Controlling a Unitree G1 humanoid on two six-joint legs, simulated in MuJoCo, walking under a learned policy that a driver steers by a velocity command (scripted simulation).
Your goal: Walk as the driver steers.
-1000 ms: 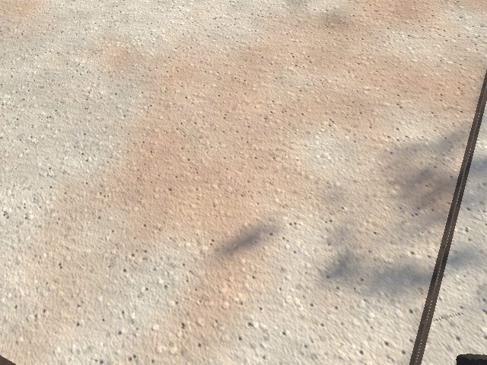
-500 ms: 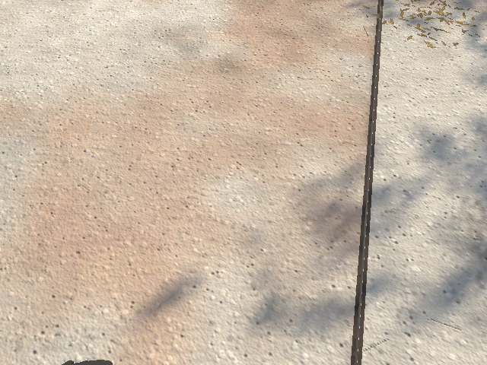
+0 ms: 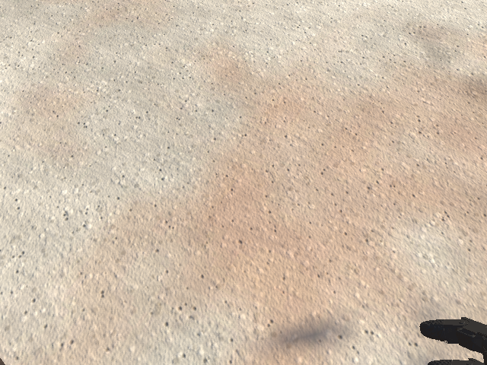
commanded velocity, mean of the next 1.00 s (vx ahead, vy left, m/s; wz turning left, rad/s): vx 0.98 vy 0.00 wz -0.54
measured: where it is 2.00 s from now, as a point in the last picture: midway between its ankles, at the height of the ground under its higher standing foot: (347, 122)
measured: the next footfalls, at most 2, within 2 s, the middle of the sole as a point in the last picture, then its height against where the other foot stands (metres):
left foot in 0.04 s outside the picture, level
right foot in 0.52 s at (292, 291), level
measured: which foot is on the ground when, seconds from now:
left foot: up 0.00-0.02, down 0.04-0.48, up 0.50-0.90, down 0.92-1.00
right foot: down 0.00-0.04, up 0.06-0.50, down 0.52-0.90, up 0.92-1.00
